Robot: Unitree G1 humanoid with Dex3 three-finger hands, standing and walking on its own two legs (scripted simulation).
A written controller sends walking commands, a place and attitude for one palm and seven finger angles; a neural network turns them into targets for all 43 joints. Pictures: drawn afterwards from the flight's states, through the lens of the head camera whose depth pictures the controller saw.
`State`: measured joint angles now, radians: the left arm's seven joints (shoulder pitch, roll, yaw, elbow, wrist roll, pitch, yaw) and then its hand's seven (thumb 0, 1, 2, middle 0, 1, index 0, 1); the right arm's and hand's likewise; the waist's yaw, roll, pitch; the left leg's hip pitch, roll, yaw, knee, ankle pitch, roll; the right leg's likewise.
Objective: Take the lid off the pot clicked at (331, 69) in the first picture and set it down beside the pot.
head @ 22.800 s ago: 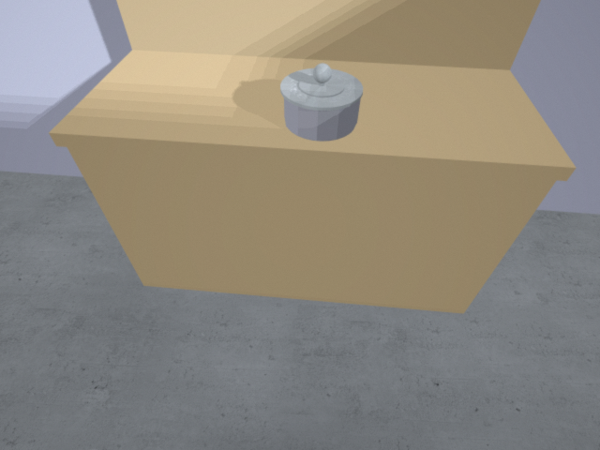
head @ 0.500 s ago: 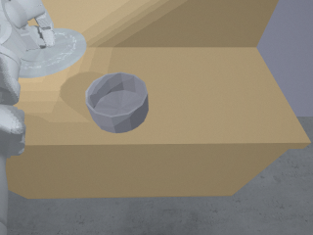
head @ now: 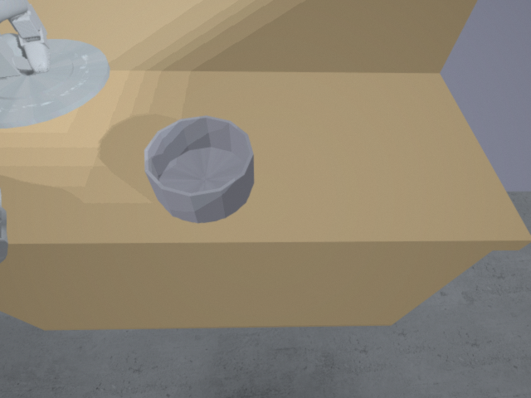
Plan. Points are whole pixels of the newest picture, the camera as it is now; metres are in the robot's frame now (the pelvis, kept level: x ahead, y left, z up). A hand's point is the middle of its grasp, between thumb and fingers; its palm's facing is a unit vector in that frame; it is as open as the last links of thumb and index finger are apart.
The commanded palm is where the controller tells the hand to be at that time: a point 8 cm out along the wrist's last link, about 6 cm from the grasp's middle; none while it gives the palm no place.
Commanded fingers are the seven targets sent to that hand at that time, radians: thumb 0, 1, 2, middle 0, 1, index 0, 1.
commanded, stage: move the lid sideways beside the pot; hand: left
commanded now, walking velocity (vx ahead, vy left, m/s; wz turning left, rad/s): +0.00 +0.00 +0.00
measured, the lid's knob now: (16, 52) +0.52 +0.31 +0.23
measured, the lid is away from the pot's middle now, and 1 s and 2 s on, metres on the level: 0.21 0.24 0.23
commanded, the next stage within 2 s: lower the lid onto the table in 0.34 s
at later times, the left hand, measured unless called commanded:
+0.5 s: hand out of the picture +0.46 +0.33 +0.24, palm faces -0.30 -0.09 -0.95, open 3.3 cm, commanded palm +0.49 +0.32 +0.31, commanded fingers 0.00 0.74 0.95 -0.72 -1.05 -1.16 -1.18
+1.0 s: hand out of the picture +0.47 +0.32 +0.21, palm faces -0.35 -0.12 -0.93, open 3.3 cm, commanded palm +0.50 +0.32 +0.28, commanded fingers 0.00 0.74 0.95 -0.72 -1.05 -1.16 -1.18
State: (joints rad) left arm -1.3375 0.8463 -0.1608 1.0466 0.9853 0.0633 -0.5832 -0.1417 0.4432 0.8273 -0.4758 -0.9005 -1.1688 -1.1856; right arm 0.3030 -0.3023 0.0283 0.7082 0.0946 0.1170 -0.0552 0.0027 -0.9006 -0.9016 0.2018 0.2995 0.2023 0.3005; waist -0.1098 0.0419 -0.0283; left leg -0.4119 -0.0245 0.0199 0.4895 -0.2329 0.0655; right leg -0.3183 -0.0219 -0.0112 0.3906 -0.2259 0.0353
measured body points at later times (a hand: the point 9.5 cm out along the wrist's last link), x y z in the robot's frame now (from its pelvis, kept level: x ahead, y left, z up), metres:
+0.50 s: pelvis +0.00 +0.00 +0.00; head +0.07 +0.01 +0.44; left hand +0.47 +0.34 +0.29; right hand +0.04 -0.28 -0.12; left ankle +0.00 +0.08 -0.74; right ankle -0.03 -0.15 -0.74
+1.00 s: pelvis +0.00 +0.01 +0.00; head +0.07 +0.01 +0.44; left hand +0.49 +0.32 +0.26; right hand +0.01 -0.27 -0.13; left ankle +0.00 +0.08 -0.74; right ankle -0.03 -0.15 -0.74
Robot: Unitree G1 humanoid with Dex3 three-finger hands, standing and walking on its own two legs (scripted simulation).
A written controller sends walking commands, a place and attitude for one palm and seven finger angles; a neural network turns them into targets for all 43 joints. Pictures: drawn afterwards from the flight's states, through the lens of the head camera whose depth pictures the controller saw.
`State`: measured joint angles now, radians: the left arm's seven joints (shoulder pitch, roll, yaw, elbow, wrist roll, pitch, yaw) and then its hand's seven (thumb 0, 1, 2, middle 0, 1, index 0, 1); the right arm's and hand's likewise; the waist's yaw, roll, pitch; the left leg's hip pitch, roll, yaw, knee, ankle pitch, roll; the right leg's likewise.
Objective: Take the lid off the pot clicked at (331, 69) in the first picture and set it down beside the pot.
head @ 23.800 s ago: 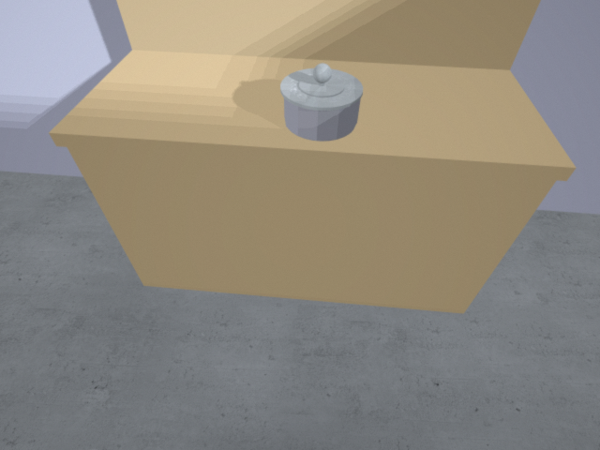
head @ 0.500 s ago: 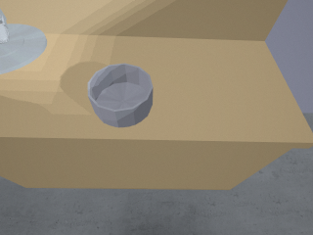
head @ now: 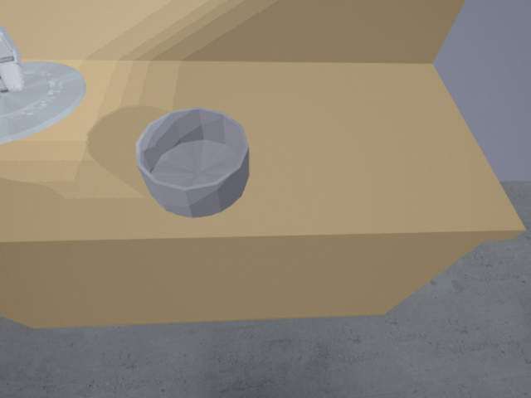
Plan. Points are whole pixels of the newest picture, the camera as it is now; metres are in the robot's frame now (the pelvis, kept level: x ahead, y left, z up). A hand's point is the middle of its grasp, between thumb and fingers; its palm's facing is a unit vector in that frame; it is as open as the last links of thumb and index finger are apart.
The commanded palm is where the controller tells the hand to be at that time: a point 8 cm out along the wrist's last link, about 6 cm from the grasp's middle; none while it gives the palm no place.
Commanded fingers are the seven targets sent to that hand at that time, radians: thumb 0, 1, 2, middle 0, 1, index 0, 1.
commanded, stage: lower the lid onto the table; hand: left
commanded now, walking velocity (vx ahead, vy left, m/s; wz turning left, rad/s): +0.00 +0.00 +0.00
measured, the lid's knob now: out of the picture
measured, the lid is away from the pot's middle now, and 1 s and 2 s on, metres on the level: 0.24 0.23 0.23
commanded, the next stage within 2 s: none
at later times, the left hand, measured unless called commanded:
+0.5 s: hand out of the picture +0.47 +0.33 +0.18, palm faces -0.39 -0.14 -0.91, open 3.3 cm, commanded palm +0.50 +0.32 +0.25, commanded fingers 0.00 0.74 0.95 -0.72 -1.05 -1.16 -1.18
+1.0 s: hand (12, 128) +0.47 +0.32 +0.14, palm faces -0.43 -0.13 -0.89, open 3.3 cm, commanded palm +0.52 +0.33 +0.21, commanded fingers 0.00 0.74 0.95 -0.72 -1.05 -1.16 -1.18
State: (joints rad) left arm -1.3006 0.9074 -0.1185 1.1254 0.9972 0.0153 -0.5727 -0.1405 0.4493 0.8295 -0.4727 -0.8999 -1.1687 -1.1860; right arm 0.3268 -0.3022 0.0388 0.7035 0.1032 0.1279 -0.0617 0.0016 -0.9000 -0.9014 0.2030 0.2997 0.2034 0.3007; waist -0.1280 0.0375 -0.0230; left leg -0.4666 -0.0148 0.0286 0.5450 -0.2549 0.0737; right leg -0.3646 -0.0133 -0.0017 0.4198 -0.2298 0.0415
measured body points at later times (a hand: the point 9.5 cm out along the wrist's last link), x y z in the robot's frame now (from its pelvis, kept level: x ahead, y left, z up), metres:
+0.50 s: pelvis +0.00 +0.00 +0.00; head +0.07 +0.02 +0.44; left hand +0.49 +0.33 +0.23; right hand +0.02 -0.28 -0.12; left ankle +0.00 +0.07 -0.74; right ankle -0.02 -0.16 -0.73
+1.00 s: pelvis -0.01 +0.01 -0.01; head +0.07 +0.03 +0.43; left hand +0.49 +0.33 +0.19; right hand +0.00 -0.28 -0.12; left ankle +0.00 +0.07 -0.74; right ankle -0.02 -0.16 -0.73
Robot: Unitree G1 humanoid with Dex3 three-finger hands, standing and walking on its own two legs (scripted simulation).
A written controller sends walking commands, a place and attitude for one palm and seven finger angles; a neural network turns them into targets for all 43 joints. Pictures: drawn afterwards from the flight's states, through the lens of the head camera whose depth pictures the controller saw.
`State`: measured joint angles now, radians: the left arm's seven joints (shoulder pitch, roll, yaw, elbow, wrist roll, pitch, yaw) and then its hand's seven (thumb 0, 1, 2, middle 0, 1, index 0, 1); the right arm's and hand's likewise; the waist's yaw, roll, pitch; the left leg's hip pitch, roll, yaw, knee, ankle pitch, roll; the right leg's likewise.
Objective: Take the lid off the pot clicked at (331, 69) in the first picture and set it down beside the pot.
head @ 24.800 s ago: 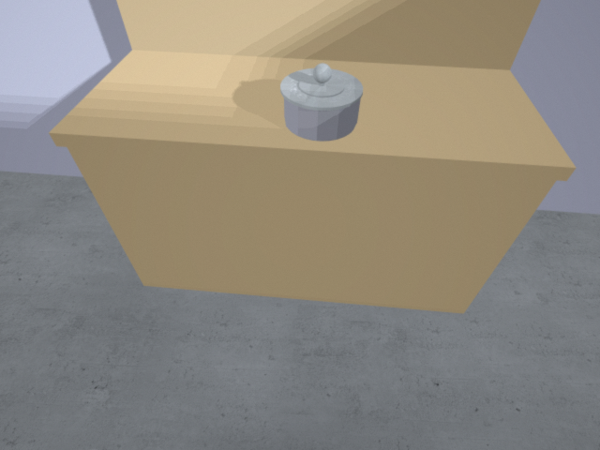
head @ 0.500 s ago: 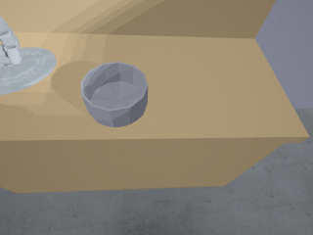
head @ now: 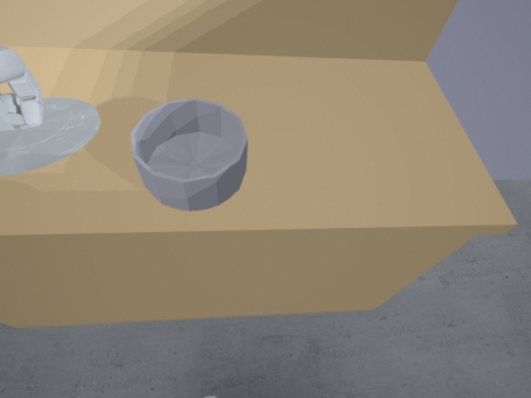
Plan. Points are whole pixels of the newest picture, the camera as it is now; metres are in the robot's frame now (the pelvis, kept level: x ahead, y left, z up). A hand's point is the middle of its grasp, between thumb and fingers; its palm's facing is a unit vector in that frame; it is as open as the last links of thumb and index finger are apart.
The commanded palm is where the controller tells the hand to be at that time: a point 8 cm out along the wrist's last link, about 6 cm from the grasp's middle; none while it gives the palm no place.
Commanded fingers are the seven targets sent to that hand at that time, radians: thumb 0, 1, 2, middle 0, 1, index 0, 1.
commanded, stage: lower the lid onto the table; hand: left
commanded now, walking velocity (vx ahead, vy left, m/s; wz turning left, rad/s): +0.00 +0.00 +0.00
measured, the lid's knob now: (14, 109) +0.51 +0.34 +0.13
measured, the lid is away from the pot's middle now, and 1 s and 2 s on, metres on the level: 0.23 0.23 0.25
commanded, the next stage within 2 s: open the fingers wide in 1.48 s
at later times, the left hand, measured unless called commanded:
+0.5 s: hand (21, 124) +0.48 +0.32 +0.12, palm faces -0.45 -0.13 -0.88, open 3.3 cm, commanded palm +0.53 +0.32 +0.19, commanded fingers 0.00 0.74 0.95 -0.72 -1.05 -1.16 -1.18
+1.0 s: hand (34, 145) +0.48 +0.32 +0.09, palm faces -0.49 -0.13 -0.86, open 3.3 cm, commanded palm +0.54 +0.32 +0.15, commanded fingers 0.00 0.74 0.95 -0.72 -1.05 -1.16 -1.18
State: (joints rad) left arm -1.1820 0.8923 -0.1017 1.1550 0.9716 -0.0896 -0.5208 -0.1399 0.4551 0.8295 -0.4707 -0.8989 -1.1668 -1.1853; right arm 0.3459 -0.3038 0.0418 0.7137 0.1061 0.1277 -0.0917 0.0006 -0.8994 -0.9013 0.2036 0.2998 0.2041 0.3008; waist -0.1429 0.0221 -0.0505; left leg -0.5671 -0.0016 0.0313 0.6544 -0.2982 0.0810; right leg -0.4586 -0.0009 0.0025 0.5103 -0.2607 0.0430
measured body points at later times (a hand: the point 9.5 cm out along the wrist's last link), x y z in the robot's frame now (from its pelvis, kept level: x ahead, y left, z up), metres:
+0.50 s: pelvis +0.00 +0.01 -0.01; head +0.09 +0.03 +0.43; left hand +0.50 +0.32 +0.17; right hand -0.01 -0.27 -0.12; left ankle +0.01 +0.06 -0.73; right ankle -0.01 -0.17 -0.72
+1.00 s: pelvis -0.01 +0.00 -0.02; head +0.10 +0.02 +0.42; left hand +0.50 +0.32 +0.14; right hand -0.03 -0.29 -0.12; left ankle +0.01 +0.06 -0.73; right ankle -0.01 -0.17 -0.73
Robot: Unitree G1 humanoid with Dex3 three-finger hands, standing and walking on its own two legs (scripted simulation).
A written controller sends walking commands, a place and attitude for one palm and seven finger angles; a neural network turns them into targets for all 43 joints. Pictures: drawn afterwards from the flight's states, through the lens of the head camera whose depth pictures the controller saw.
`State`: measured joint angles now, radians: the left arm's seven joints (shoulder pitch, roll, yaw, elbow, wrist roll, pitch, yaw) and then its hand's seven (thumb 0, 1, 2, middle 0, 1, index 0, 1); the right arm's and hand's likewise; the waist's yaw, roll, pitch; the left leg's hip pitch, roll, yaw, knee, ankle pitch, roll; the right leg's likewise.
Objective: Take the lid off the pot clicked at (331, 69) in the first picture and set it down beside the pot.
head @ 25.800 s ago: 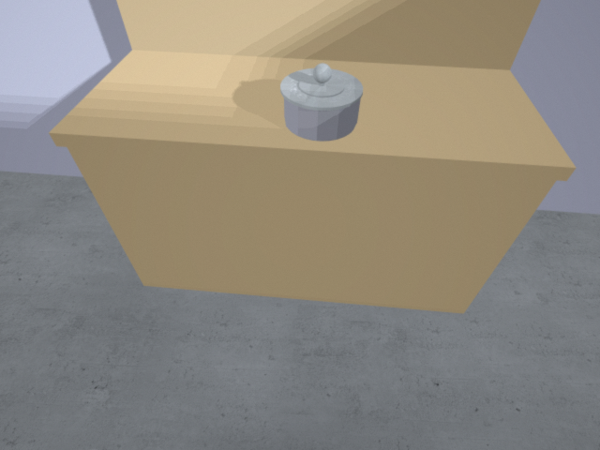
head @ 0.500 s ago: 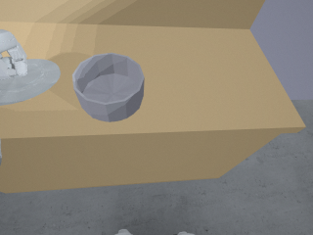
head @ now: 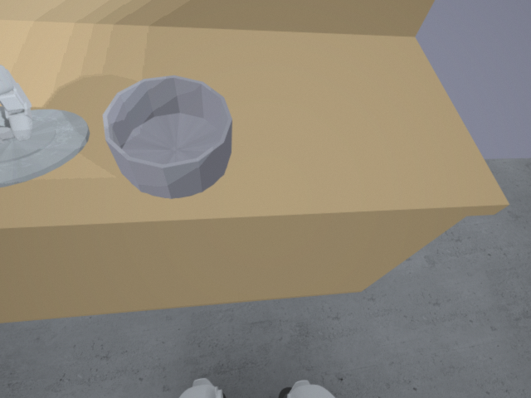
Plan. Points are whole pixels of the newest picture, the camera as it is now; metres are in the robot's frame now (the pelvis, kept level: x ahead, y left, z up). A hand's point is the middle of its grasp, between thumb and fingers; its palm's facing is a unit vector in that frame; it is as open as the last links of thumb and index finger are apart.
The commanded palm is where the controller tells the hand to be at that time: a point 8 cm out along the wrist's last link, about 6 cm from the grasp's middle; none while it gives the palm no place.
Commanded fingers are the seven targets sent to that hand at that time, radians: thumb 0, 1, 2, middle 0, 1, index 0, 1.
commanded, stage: lower the lid onto the table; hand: left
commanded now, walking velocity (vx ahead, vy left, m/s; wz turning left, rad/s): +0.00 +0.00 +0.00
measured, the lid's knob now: (2, 122) +0.51 +0.35 +0.08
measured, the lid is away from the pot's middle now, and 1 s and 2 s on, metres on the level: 0.23 0.25 0.26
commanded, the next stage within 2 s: open the fingers wide in 0.48 s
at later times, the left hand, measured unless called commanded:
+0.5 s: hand out of the picture +0.48 +0.35 +0.08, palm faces -0.48 -0.16 -0.86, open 3.3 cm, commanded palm +0.55 +0.35 +0.13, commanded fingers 0.00 0.74 0.95 -0.72 -1.05 -1.16 -1.18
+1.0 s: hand out of the picture +0.45 +0.36 +0.08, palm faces -0.43 -0.11 -0.89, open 4.6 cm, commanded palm +0.50 +0.34 +0.13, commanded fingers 0.00 0.35 0.73 -0.50 -0.98 -0.70 -1.04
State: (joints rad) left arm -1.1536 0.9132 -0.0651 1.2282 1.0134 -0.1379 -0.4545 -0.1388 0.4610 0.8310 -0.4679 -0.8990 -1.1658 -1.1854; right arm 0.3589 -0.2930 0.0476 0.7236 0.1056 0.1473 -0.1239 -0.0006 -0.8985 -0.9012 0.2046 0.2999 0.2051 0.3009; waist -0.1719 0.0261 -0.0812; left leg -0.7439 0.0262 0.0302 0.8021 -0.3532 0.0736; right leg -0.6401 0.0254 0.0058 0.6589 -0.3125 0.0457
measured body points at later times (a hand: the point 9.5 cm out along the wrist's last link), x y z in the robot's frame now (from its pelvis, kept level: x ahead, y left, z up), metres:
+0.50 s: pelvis +0.00 +0.01 -0.01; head +0.11 +0.04 +0.42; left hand +0.50 +0.36 +0.13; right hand -0.02 -0.28 -0.11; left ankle +0.01 +0.07 -0.71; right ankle +0.00 -0.16 -0.71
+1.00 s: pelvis -0.01 +0.01 -0.01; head +0.09 +0.05 +0.43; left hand +0.47 +0.37 +0.13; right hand +0.01 -0.27 -0.12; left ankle +0.01 +0.07 -0.71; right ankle +0.00 -0.16 -0.71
